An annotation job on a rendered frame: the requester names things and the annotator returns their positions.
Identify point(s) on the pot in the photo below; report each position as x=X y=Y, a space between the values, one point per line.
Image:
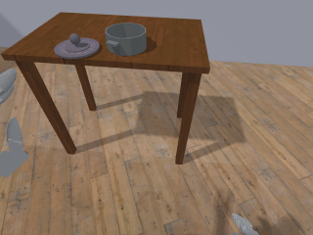
x=126 y=39

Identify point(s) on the robot right hand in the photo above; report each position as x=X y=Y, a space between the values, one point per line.
x=244 y=225

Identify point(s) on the lid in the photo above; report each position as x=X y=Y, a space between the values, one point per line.
x=85 y=48

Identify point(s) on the robot left hand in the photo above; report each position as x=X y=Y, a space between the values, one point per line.
x=12 y=159

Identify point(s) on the knob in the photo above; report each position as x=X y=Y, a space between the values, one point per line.
x=74 y=38

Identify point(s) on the table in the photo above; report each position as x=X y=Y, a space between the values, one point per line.
x=172 y=44

